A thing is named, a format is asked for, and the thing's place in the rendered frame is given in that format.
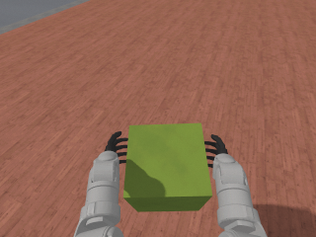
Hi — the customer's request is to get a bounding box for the left robot hand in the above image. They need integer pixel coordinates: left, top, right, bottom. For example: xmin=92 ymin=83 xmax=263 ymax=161
xmin=105 ymin=131 xmax=128 ymax=164

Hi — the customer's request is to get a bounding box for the robot left forearm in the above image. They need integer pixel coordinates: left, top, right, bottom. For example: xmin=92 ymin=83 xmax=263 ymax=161
xmin=73 ymin=150 xmax=120 ymax=237

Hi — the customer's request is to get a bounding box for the robot left upper arm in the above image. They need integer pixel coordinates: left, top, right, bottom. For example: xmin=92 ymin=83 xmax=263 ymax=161
xmin=76 ymin=225 xmax=124 ymax=237

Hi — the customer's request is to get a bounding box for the right robot hand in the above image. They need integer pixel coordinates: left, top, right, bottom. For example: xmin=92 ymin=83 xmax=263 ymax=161
xmin=204 ymin=134 xmax=228 ymax=168

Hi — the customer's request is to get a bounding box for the robot right forearm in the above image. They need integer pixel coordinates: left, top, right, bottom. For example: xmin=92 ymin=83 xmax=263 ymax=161
xmin=212 ymin=153 xmax=268 ymax=237

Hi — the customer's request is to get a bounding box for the carton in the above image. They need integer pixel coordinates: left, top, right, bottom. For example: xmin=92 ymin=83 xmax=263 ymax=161
xmin=123 ymin=122 xmax=212 ymax=212

